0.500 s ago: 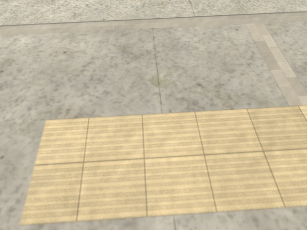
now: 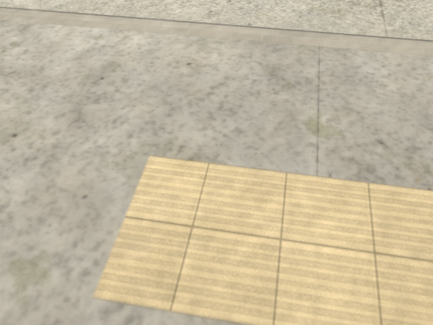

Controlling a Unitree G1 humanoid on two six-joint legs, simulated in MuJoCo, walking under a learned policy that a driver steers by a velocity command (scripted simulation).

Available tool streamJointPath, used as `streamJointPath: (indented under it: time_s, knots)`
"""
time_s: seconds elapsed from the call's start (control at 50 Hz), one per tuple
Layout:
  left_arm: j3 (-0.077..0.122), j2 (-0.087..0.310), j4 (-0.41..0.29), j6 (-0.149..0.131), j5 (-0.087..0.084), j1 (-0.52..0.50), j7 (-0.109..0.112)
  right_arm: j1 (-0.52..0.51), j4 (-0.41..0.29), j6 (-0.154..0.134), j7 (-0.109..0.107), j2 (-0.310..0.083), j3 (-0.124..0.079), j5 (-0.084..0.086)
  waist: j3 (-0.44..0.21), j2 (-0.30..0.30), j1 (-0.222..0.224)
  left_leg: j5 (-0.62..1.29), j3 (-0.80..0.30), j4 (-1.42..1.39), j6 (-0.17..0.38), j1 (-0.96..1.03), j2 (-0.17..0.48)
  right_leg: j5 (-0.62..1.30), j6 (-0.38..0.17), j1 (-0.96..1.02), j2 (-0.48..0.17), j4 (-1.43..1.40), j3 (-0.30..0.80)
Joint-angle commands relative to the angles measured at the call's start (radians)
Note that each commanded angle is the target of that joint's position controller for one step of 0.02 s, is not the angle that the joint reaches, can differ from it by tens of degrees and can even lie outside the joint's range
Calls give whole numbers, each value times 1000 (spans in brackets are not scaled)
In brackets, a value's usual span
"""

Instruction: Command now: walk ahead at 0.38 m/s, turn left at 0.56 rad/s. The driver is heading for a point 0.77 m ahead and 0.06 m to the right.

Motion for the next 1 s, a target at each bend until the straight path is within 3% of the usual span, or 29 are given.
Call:
streamJointPath:
  time_s: [0.02, 0.06, 0.12, 0.14, 0.16, 0.18, 0.2, 0.22, 0.26, 0.28, 0.32, 0.36, 0.42, 0.46, 0.48, 0.5, 0.56, 0.58, 0.6, 0.64, 0.66, 0.68, 0.7, 0.74, 0.78, 0.82, 0.86, 0.94, 1.0]
  knots:
    - [1, 55, -61, -9, -30, 49, -3, -256, -138, -59, -44, -162, -5, -2, 89, 22, 108, -79, -170, -276, 111, -648, 84, 191, 51, 700, 13, -267, -128]
    - [-6, 50, -65, -10, 8, 89, -11, -163, -136, -53, -16, -203, -4, -14, 151, 71, 94, -157, -304, -206, 161, -555, 111, -60, 49, 746, 80, -315, -166]
    - [38, 149, 18, -8, -34, 270, -16, -182, -173, -15, 37, -248, -24, 18, 147, 78, 145, 194, -480, 93, 192, -9, 138, 11, -42, 678, 0, -1032, -102]
    - [60, 183, 84, -18, -14, 393, -20, -151, -173, 2, 69, -216, -14, -2, 90, 5, 163, 361, -466, 321, 167, -44, 100, 107, -89, 860, -40, -1019, -118]
    - [67, 173, 161, -29, 24, 585, -19, -22, -145, 5, 101, -118, -3, -4, -16, -98, 154, 361, -350, 634, 82, -238, 37, 266, -213, 1129, -131, -841, -53]
    - [64, 190, 118, -28, 32, 563, -24, 75, -153, 9, 122, -48, -1, 34, -102, -152, 102, 37, -181, 955, 19, -667, -48, 833, -363, 1397, -230, -481, 101]
    - [98, 228, 77, -16, 10, 513, -18, 46, -216, 22, 107, -38, 7, 30, -86, -140, 154, 65, -153, 1070, -47, -954, -54, 701, -508, 1431, -349, -577, 390]
    - [96, 194, 107, -1, 16, 492, -3, -52, -256, 40, 91, -76, 1, 43, 47, -48, 197, 189, -223, 1092, -90, -1146, 38, 271, -515, 1323, -453, -678, 564]
    - [26, -8, 181, -7, 3, 404, -7, -122, -271, 47, 73, -60, 9, 23, 170, 131, 100, 453, -235, 849, -47, -1153, 168, -58, -396, 1022, -353, -721, 374]
    - [-20, -147, 210, -37, 17, 366, 10, -73, -245, 48, 75, -1, 33, 9, 211, 122, 47, 710, -235, 496, -18, -1028, 251, -41, -314, 793, -237, -720, 204]
    - [-28, -111, 183, -89, -37, 226, 47, -176, -221, 60, 108, -52, 31, -3, 185, 38, 63, 1102, -56, 115, -15, -531, 268, -274, -329, 214, -66, -775, 8]
    - [-22, 18, 254, -100, -17, 311, 42, -327, -261, 74, 135, -26, 49, -6, 169, -44, 92, 1196, -8, 267, -44, -323, 259, -423, -352, 28, -73, -786, 84]
    - [-42, 11, 271, -135, -26, 419, 87, -517, -292, 39, 82, -167, 24, -40, 145, 25, 195, 1391, -60, -334, -59, -568, 271, -319, -275, 556, -84, -575, 94]
    - [-48, 49, 286, -109, -14, 441, 61, -523, -295, 44, 62, -84, 55, -34, 152, -63, 189, 1387, 36, -375, -70, -139, 207, -479, -288, 277, -46, -597, 80]
    - [-42, 72, 278, -93, -11, 416, 42, -548, -303, 52, 65, -119, 49, -36, 213, -41, 191, 1307, 27, -398, -82, -123, 208, -493, -304, 280, -63, -582, 118]
    - [-32, 97, 279, -78, -15, 433, 31, -568, -307, 68, 66, -127, 49, -13, 244, -16, 200, 1248, 9, -465, -92, -143, 220, -419, -311, 374, -84, -547, 159]
    - [-19, 69, 316, -56, -51, 476, 34, -624, -284, 79, 68, -103, 63, -29, 289, 28, 267, 1082, -39, -891, -87, -203, 265, -298, -287, 739, -99, -359, 257]
    - [22, 22, 327, 4, -157, 467, 67, -552, -286, 29, 20, -167, -11, 232, 289, 102, 244, 1142, -127, -1070, -89, -133, 254, -106, -210, 793, -43, -210, 248]
    - [17, 22, 361, 25, -125, 476, 69, -381, -230, 15, 1, -169, -19, 248, 215, 115, 173, 1299, -56, -1140, -84, 107, 238, -41, -194, 720, -10, -1, 195]
    - [30, -54, 377, 16, -109, 459, 50, 90, -64, 31, -10, -168, -58, 160, 15, 168, -7, 1577, -66, -789, -28, 846, 335, -704, -133, 155, 137, 499, 91]
    - [40, -75, 344, -4, -166, 502, 61, 204, -37, 39, -24, -164, -50, 106, -139, 215, -48, 1875, -115, -436, 40, 1147, 481, -948, -90, -131, 138, 823, 98]
    - [31, -53, 243, -36, -200, 486, 63, 228, -21, 52, -31, -241, -81, 104, -291, 311, -52, 1775, -261, -369, 159, 1275, 586, -903, -40, -308, 68, 953, 100]
    - [30, -27, 165, -34, -209, 371, 68, 166, -34, 64, -39, -260, -99, 116, -351, 198, -57, 1194, -371, -514, 212, 1225, 617, -807, -24, -395, 4, 865, 70]
    - [46, -13, 67, 7, -209, 205, 106, -74, -67, 54, -52, -192, -87, 97, -149, -15, 55, 551, -471, -825, 218, 671, 626, -414, -27, -303, -61, 685, -20]
    - [37, -88, 35, 56, -178, 132, 113, -201, -60, 34, -70, -78, -52, 88, 144, 18, 148, 714, -321, -830, 114, 179, 564, -270, -15, -224, -78, 488, 55]
    - [52, -90, 21, 58, -145, 185, 105, -316, -76, 27, -77, -103, -55, 71, 144, 137, 213, 724, -105, -886, 66, -50, 430, -140, -5, 8, -75, 191, 27]
    - [65, -47, -38, 34, -142, 72, 95, -331, -87, 14, -92, -130, -60, 67, 131, 117, 205, 853, -44, -904, 60, -45, 416, 17, 0, 103, -102, -78, 32]
    - [48, -77, -86, 56, -146, -92, 58, -159, -58, 22, -115, -185, -96, 128, 117, 56, 103, 826, 12, -900, 50, 219, 433, 110, -36, 106, -67, -349, -55]
    - [57, -44, -162, 47, -142, -240, 27, -88, -35, 42, -106, -181, -106, 120, 160, 59, 51, 906, 49, -859, 17, 404, 442, -48, -109, 57, -35, -461, -113]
